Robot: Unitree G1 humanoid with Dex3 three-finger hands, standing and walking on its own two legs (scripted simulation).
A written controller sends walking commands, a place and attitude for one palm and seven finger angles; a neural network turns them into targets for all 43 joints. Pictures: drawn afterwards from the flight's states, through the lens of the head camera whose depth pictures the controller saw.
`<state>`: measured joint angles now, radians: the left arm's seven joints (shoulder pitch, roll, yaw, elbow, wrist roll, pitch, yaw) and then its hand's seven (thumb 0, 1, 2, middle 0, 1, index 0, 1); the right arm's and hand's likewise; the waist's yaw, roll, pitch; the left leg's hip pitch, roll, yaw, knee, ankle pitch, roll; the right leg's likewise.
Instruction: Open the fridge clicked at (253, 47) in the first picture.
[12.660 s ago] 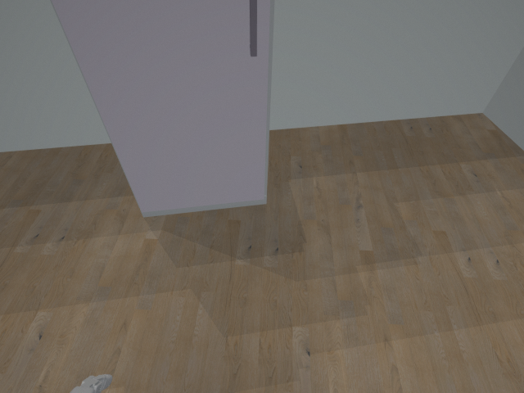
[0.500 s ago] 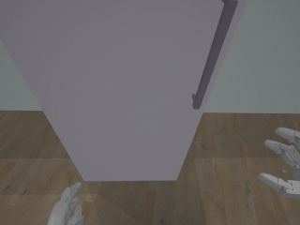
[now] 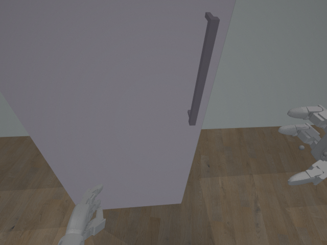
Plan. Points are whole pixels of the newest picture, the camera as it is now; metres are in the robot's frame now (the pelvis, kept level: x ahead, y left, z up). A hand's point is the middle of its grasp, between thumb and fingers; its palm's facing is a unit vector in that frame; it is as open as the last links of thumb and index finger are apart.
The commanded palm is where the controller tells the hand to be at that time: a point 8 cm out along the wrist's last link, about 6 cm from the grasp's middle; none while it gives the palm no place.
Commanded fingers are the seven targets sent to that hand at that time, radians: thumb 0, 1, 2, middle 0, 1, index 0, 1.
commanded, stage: raise the hand to about handle height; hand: right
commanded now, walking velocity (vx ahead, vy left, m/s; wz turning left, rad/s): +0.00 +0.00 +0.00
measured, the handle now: (199, 77) +0.47 -0.09 +0.20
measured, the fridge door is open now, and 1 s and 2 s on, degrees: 0 0 0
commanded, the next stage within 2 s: move the hooked fingers beside the handle in 0.68 s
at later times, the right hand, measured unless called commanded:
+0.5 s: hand (304, 123) +0.28 -0.26 +0.23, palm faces +0.05 +0.99 -0.11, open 14.0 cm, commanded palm +0.25 -0.29 +0.23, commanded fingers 0.00 0.50 -0.30 0.30 1.20 0.30 1.20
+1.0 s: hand (285, 121) +0.30 -0.24 +0.22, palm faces +0.02 +0.99 -0.11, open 14.0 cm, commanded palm +0.27 -0.28 +0.23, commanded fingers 0.00 0.50 -0.30 0.30 1.20 0.30 1.20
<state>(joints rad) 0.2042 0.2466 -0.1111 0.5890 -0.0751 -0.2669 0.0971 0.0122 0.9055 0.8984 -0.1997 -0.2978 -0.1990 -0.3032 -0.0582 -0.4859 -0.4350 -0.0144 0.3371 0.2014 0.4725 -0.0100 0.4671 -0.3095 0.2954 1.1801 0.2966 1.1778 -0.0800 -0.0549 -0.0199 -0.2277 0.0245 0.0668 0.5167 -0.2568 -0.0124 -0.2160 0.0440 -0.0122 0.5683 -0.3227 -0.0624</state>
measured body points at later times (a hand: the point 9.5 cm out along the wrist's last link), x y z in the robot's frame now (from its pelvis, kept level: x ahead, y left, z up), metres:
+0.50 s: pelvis +0.01 +0.02 +0.00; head -0.02 +0.04 +0.45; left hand +0.20 +0.25 -0.06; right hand +0.27 -0.31 +0.23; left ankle +0.01 +0.13 -0.73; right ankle -0.01 -0.07 -0.73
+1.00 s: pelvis +0.00 +0.03 +0.00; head -0.02 +0.06 +0.45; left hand +0.21 +0.26 -0.07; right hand +0.29 -0.29 +0.22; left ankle +0.01 +0.13 -0.73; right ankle -0.01 -0.07 -0.73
